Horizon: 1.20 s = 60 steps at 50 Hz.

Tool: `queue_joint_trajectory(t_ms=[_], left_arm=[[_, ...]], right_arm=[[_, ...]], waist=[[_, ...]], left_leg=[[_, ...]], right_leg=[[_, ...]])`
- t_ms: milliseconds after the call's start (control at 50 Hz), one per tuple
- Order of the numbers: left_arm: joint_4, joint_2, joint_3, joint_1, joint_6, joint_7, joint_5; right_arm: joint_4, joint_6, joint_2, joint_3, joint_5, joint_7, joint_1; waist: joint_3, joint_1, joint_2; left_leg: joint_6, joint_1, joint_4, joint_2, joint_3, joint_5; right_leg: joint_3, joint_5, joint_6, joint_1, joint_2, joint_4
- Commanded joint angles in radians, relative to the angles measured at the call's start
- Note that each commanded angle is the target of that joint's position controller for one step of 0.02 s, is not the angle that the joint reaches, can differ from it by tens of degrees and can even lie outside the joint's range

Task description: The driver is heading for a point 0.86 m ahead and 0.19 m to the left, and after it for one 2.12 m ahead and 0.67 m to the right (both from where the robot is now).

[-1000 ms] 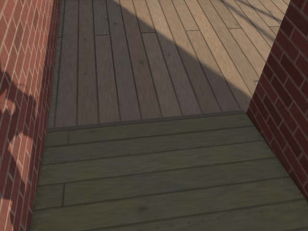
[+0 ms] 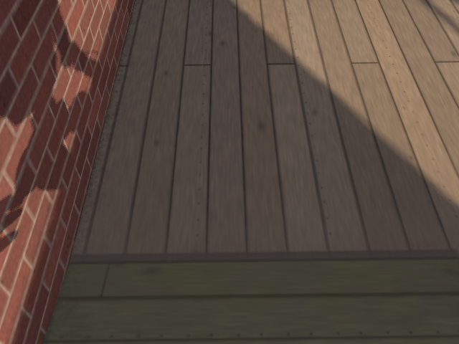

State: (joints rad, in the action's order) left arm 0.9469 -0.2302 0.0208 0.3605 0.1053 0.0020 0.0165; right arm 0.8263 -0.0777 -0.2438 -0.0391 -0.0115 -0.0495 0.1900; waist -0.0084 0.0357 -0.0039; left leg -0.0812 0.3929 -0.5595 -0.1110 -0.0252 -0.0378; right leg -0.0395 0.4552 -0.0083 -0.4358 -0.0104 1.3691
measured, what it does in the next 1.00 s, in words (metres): goes down, turning left: right foot 0.04 m lower, then left foot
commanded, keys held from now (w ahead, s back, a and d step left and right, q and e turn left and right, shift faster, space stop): w+q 0.74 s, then w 0.26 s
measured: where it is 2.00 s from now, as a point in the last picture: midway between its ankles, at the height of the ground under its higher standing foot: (193, 207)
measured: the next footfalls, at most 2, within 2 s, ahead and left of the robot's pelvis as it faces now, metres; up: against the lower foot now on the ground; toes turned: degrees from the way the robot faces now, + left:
right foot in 0.34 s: +0.34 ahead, -0.13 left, -0.04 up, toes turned +17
left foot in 0.84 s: +0.50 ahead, +0.19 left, -0.07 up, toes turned +28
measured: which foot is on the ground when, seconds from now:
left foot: down 0.00-0.34, up 0.36-0.82, down 0.84-1.00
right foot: up 0.00-0.32, down 0.34-0.86, up 0.88-1.00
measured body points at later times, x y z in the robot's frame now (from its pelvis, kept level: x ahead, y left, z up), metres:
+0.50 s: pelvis +0.28 -0.05 -0.03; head +0.28 -0.05 +0.42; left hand +0.31 +0.23 -0.14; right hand +0.41 -0.29 -0.16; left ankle +0.20 +0.08 -0.66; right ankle +0.31 -0.14 -0.77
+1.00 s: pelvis +0.50 +0.09 -0.06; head +0.53 +0.12 +0.39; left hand +0.43 +0.38 -0.18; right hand +0.75 -0.07 -0.16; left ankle +0.47 +0.17 -0.80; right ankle +0.52 -0.08 -0.71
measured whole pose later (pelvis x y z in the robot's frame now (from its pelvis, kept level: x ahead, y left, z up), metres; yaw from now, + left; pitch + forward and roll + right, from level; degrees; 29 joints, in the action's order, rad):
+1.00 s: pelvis +0.50 +0.09 -0.06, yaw +31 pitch +2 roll -1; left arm 0.84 -0.33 0.03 0.22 0.09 0.03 0.00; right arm 0.67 -0.04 -0.29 -0.04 0.01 -0.02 0.25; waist -0.06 0.02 0.01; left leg -0.14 0.30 -0.46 -0.06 -0.03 -0.05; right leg -0.03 0.41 0.01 -0.46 0.05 1.13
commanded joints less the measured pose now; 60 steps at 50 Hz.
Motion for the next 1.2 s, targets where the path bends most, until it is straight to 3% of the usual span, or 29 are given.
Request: queue_joint_trajectory(t_ms=[20, 80, 140, 220, 300, 320, 340, 360, 380, 400, 420, 440, 460, 500, 560, 660, 700, 760, 800, 840, 860, 880, 900, 920, 940, 960, 1000, 1100, 1200], left_arm=[[-0.098, -0.136, 0.039, -0.026, 0.003, -0.022, -0.035], [-0.135, -0.107, 0.041, -0.085, 0.014, -0.03, -0.05], [-0.184, -0.079, 0.035, -0.206, 0.038, -0.013, -0.046], [-0.258, -0.087, 0.039, -0.3, 0.028, -0.001, -0.025], [-0.264, -0.128, 0.052, -0.247, 0.045, 0.004, -0.023], [-0.242, -0.137, 0.058, -0.175, 0.05, 0.003, -0.032], [-0.211, -0.174, 0.07, -0.019, 0.053, -0.001, -0.041], [-0.217, -0.201, 0.072, 0.083, 0.036, 0.0, -0.031], [-0.18, -0.306, 0.105, 0.139, 0.016, 0.01, 0.014], [-0.188, -0.242, 0.1, 0.107, 0.005, 0.005, 0.008], [-0.206, -0.173, 0.076, 0.036, 0.0, 0.002, -0.007], [-0.22, -0.146, 0.057, -0.049, -0.001, 0.007, -0.02], [-0.219, -0.136, 0.051, -0.11, 0.003, 0.01, -0.025], [-0.199, -0.152, 0.06, -0.134, 0.022, 0.011, -0.034], [-0.167, -0.154, 0.069, -0.117, 0.031, 0.008, -0.03], [-0.119, -0.19, 0.068, -0.104, 0.017, 0.002, -0.016], [-0.089, -0.203, 0.067, -0.048, 0.012, 0.009, -0.002], [-0.071, -0.264, 0.084, -0.027, -0.006, 0.015, 0.02], [-0.074, -0.301, 0.092, -0.046, -0.015, 0.013, 0.022], [-0.091, -0.283, 0.079, -0.061, -0.019, 0.016, 0.009], [-0.124, -0.183, 0.042, -0.066, -0.003, 0.023, -0.041], [-0.14, -0.149, 0.022, 0.018, 0.022, 0.035, -0.027], [-0.157, -0.246, 0.043, -0.02, 0.037, 0.037, 0.013], [-0.195, -0.241, 0.039, -0.104, 0.037, 0.035, 0.032], [-0.192, -0.246, 0.036, -0.156, 0.02, 0.029, 0.011], [-0.192, -0.233, 0.037, -0.185, -0.001, 0.027, -0.014], [-0.179, -0.197, 0.03, -0.155, -0.021, 0.029, -0.031], [-0.218, -0.134, 0.008, -0.292, -0.003, 0.04, -0.039], [-0.271, -0.144, 0.007, -0.374, -0.01, 0.06, -0.031]], right_arm=[[-0.106, -0.003, -0.152, -0.036, 0.013, 0.017, 0.003], [-0.096, -0.011, -0.168, -0.047, 0.015, 0.039, 0.074], [-0.069, 0.007, -0.164, -0.054, -0.009, 0.069, 0.153], [-0.045, 0.024, -0.13, -0.054, -0.018, 0.082, 0.226], [-0.074, 0.032, -0.114, -0.057, -0.009, 0.096, 0.213], [-0.081, 0.031, -0.077, -0.046, -0.011, 0.089, 0.214], [-0.095, 0.025, -0.012, -0.023, -0.008, 0.077, 0.222], [-0.064, 0.018, 0.005, -0.016, -0.002, 0.07, 0.406], [-0.121, -0.002, -0.08, -0.016, -0.03, 0.058, 0.466], [-0.121, 0.007, -0.132, -0.031, -0.052, 0.067, 0.348], [-0.137, 0.024, -0.171, -0.045, -0.039, 0.073, 0.203], [-0.141, 0.04, -0.173, -0.056, -0.022, 0.082, 0.142], [-0.146, 0.049, -0.15, -0.057, -0.011, 0.084, 0.144], [-0.159, 0.054, -0.111, -0.058, 0.001, 0.08, 0.161], [-0.183, 0.04, -0.079, -0.058, -0.002, 0.065, 0.143], [-0.239, 0.029, -0.058, -0.048, -0.002, 0.025, 0.001], [-0.279, 0.036, -0.061, -0.045, -0.007, 0.014, -0.085], [-0.331, 0.043, -0.084, -0.041, -0.013, 0.009, -0.133], [-0.315, 0.036, -0.13, -0.054, 0.007, 0.01, -0.058], [-0.233, 0.03, -0.205, -0.088, 0.021, 0.024, 0.193], [-0.198, 0.033, -0.286, -0.094, 0.025, 0.043, 0.334], [-0.218, 0.026, -0.31, -0.081, 0.035, 0.032, 0.321], [-0.2, 0.03, -0.291, -0.082, 0.008, 0.019, 0.357], [-0.183, 0.029, -0.266, -0.079, -0.002, 0.02, 0.306], [-0.204, 0.025, -0.23, -0.065, 0.004, 0.03, 0.183], [-0.225, 0.028, -0.203, -0.049, 0.018, 0.042, 0.113], [-0.217, 0.021, -0.207, -0.046, 0.026, 0.051, 0.092], [-0.155, -0.001, -0.222, -0.05, 0.002, 0.097, 0.145], [-0.088, -0.028, -0.214, -0.059, -0.02, 0.102, 0.202]], waist=[[-0.002, -0.001, 0.062], [0.013, -0.016, -0.018], [0.033, -0.065, -0.044], [0.012, -0.09, -0.065], [0.025, -0.036, -0.073], [0.063, -0.009, -0.039], [0.17, 0.047, 0.088], [0.28, 0.004, 0.246], [0.35, -0.004, 0.336], [0.249, 0.033, 0.22], [0.095, 0.056, 0.087], [-0.023, 0.031, 0.038], [-0.08, -0.01, 0.06], [-0.061, -0.042, 0.13], [0.004, -0.043, 0.077], [-0.024, 0.022, 0.079], [-0.056, 0.061, 0.039], [-0.092, 0.052, 0.049], [-0.046, -0.009, 0.048], [0.104, -0.134, -0.034], [0.223, -0.159, -0.244], [0.371, -0.091, -0.315], [0.399, -0.155, -0.202], [0.265, -0.143, -0.163], [0.163, -0.107, -0.007], [0.1, -0.079, 0.003], [0.05, -0.04, -0.019], [0.009, -0.059, -0.062], [-0.051, -0.068, -0.091]], left_leg=[[-0.251, -0.157, 0.311, 0.34, -0.507, 0.053], [-0.22, -0.04, 0.316, 0.25, -0.315, 0.358], [-0.146, 0.005, 0.277, 0.152, -0.216, 0.28], [-0.115, -0.02, 0.175, 0.15, -0.336, -0.052], [-0.104, -0.123, -0.038, 0.166, -0.461, -0.089], [-0.077, -0.074, -0.163, 0.119, -0.424, -0.161], [-0.032, 0.129, -0.474, 0.03, -0.299, -0.434], [0.022, 0.337, -0.785, -0.038, -0.209, -0.782], [0.057, 0.521, -0.921, 0.021, -0.151, -0.688], [0.08, 0.623, -0.981, 0.094, -0.131, -0.541], [0.075, 0.615, -0.926, 0.13, -0.109, -0.422], [0.08, 0.541, -0.86, 0.157, -0.106, -0.347], [0.078, 0.462, -0.766, 0.179, -0.126, -0.299], [0.075, 0.358, -0.676, 0.2, -0.104, -0.216], [0.067, 0.337, -0.478, 0.207, -0.096, -0.068], [0.051, 0.207, -0.122, 0.183, -0.009, 0.199], [0.044, 0.223, -0.03, 0.166, 0.008, 0.189], [0.017, 0.22, 0.028, 0.161, 0.016, 0.05], [-0.014, 0.092, 0.068, 0.123, 0.039, -0.025], [-0.074, -0.309, 0.106, 0.104, 0.045, 0.123], [-0.164, -0.649, 0.016, 0.324, -0.214, 0.457], [-0.342, -0.823, 0.107, 0.514, -0.643, 0.501], [-0.393, -0.843, 0.144, 0.493, -0.61, 0.379], [-0.359, -0.737, 0.196, 0.453, -0.531, 0.147], [-0.287, -0.558, 0.226, 0.42, -0.436, 0.128], [-0.266, -0.418, 0.252, 0.397, -0.395, 0.222], [-0.245, -0.271, 0.321, 0.365, -0.321, 0.282], [-0.143, -0.137, 0.35, 0.233, -0.106, 0.137], [-0.095, -0.156, 0.215, 0.283, -0.164, -0.061]], right_leg=[[-0.073, -0.098, 0.031, -0.268, 0.112, -0.187], [-0.029, -0.288, 0.052, -0.135, 0.099, -0.445], [-0.006, -0.678, 0.033, 0.012, 0.02, -0.748], [-0.067, -0.748, 0.024, 0.062, -0.006, -0.906], [-0.113, -0.613, -0.023, 0.109, 0.033, -0.996], [-0.101, -0.664, -0.038, 0.24, 0.067, -0.991], [-0.191, -0.853, -0.077, 0.531, 0.207, -0.883], [-0.407, -1.057, -0.185, 0.772, 0.403, -0.776], [-0.711, -0.631, -0.335, 0.845, 0.554, -0.866], [-0.732, -0.203, -0.311, 0.759, 0.487, -0.975], [-0.594, -0.07, -0.248, 0.577, 0.412, -1.037], [-0.478, -0.163, -0.22, 0.384, 0.353, -1.087], [-0.391, -0.253, -0.198, 0.249, 0.303, -1.123], [-0.233, -0.469, -0.171, 0.176, 0.257, -1.172], [-0.071, -0.764, -0.172, 0.257, 0.243, -1.159], [0.078, -0.716, -0.151, 0.293, 0.211, -1.172], [0.105, -0.692, -0.139, 0.371, 0.214, -1.154], [0.087, -0.755, -0.136, 0.458, 0.264, -1.086], [0.088, -0.966, -0.125, 0.495, 0.266, -0.964], [0.156, -0.941, -0.084, 0.341, 0.19, -0.589], [0.168, -0.26, -0.042, 0.015, 0.094, -0.203], [0.024, 0.244, -0.009, -0.251, -0.048, 0.03], [-0.054, 0.22, 0.007, -0.323, -0.009, 0.05], [-0.032, 0.134, 0.005, -0.407, 0.04, -0.021], [-0.032, 0.011, 0.006, -0.348, 0.101, -0.135], [-0.035, -0.047, 0.018, -0.274, 0.111, -0.214], [-0.036, -0.147, 0.038, -0.167, 0.115, -0.348], [-0.008, -0.692, 0.062, -0.014, 0.055, -0.768], [-0.093, -0.832, 0.001, -0.018, 0.063, -0.901]])
Velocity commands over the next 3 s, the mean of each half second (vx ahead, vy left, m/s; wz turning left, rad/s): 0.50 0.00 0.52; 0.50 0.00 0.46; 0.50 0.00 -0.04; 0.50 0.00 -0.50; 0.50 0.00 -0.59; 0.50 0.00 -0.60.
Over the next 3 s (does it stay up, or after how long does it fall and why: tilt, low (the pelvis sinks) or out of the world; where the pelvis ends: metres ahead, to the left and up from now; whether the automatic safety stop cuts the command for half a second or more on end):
stays up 1.62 0.10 -0.11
